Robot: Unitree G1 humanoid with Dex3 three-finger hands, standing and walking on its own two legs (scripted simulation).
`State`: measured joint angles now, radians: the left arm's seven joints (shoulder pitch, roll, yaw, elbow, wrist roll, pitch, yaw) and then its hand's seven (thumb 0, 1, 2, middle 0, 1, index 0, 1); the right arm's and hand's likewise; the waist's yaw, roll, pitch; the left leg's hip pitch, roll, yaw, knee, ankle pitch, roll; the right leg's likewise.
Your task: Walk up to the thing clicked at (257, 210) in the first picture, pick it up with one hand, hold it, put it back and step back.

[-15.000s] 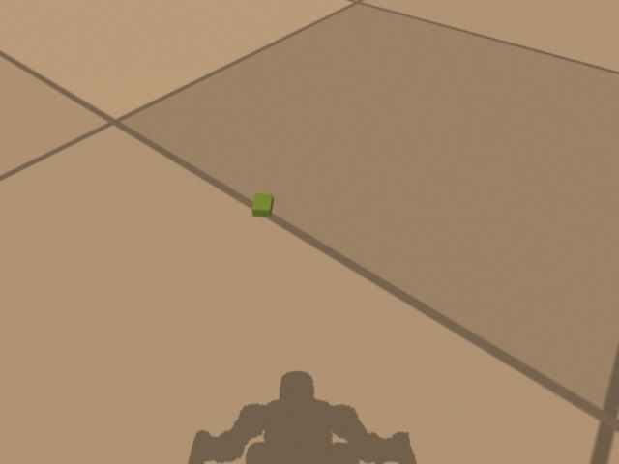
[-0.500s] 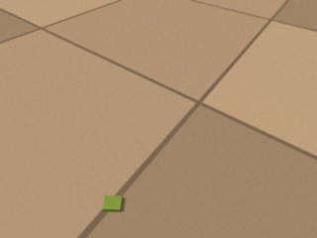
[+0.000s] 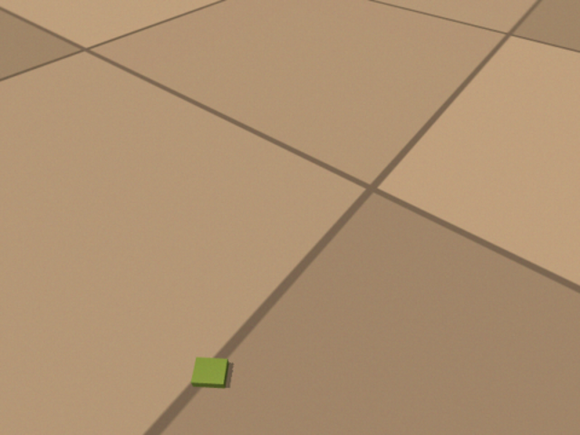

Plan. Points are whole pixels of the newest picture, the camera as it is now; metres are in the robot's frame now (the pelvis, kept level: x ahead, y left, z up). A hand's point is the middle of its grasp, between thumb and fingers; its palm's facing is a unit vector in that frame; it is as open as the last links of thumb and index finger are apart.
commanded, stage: walk up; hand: left
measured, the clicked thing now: (210, 372) +0.45 +0.26 -0.76
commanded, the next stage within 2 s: none
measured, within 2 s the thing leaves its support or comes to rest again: neither
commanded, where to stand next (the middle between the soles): +0.07 +0.03 m, yaw -3 degrees
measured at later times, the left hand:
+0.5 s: hand out of the picture +0.00 +0.28 -0.16, palm faces +0.00 -0.89 -0.46, open 7.4 cm
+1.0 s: hand out of the picture +0.05 +0.27 -0.18, palm faces -0.02 -0.94 -0.35, open 7.4 cm
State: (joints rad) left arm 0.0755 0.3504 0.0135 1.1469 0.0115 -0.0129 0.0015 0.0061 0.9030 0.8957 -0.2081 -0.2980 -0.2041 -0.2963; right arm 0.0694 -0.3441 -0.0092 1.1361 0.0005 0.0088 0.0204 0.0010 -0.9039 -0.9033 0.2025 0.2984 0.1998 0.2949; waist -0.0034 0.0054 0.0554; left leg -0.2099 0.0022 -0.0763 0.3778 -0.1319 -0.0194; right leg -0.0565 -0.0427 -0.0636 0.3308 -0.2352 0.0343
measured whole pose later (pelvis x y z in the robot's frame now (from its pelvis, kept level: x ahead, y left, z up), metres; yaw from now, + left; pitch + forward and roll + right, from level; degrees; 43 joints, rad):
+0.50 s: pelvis -0.07 +0.00 -0.02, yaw +1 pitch -2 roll +1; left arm 0.11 0.37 0.07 0.98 0.04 0.04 0.03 0.01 0.90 0.90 -0.21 -0.30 -0.21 -0.30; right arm 0.07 -0.42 -0.09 0.92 -0.02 0.11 0.04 0.00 -0.91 -0.90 0.20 0.30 0.20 0.29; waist 0.01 0.04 0.18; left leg -0.53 -0.11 -0.14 1.15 -0.45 -0.01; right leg -0.34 -0.10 -0.05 0.68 -0.31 0.00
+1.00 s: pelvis -0.02 +0.00 -0.03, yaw +1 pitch -4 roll +2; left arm 0.20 0.40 0.06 0.91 0.00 0.05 -0.04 0.01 0.90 0.90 -0.21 -0.30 -0.20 -0.30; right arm 0.31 -0.40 -0.07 0.89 0.00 0.01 -0.02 0.00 -0.90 -0.90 0.20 0.30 0.20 0.30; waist -0.02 -0.06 0.17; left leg -0.05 0.03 0.04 0.61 -0.49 -0.03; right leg -0.45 -0.03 0.04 0.64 -0.12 -0.01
